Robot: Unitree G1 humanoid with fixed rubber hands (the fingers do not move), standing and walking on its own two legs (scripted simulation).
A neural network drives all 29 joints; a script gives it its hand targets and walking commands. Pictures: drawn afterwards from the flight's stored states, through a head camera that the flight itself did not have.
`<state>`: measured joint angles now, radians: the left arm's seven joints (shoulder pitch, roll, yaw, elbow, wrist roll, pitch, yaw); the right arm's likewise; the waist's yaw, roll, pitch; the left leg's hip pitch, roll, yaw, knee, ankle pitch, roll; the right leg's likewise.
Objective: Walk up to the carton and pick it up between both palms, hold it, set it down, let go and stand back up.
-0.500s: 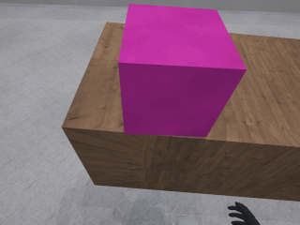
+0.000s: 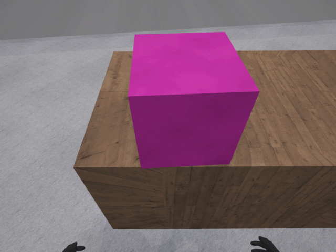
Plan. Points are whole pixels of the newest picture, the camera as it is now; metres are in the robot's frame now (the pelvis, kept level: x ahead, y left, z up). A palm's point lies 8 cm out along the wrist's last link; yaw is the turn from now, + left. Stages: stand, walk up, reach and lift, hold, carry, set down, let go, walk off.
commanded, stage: walk up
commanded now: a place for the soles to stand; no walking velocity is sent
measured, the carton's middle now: (182, 100) +0.56 -0.05 +0.05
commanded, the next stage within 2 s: none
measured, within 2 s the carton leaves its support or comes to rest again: neither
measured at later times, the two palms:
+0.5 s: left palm out of the picture +0.17 +0.21 -0.09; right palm out of the picture +0.04 -0.32 -0.11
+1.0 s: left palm (95, 236) +0.21 +0.20 -0.10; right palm (308, 246) +0.17 -0.34 -0.09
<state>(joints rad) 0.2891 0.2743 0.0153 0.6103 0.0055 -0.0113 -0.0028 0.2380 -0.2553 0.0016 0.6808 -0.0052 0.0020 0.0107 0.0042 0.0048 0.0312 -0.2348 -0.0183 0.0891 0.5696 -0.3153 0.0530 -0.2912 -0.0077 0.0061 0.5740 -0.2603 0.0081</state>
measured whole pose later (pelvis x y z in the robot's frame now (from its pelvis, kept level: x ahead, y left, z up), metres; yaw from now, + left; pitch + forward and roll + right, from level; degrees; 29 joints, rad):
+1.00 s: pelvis +0.08 -0.06 -0.01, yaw -1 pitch -2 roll +0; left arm 0.24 0.30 0.02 0.63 0.00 0.02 0.00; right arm 0.29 -0.28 -0.03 0.65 0.00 0.02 0.01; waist 0.01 -0.04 0.06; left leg -0.27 0.00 0.00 0.65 -0.35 -0.01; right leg -0.36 -0.05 -0.08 0.65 -0.26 -0.01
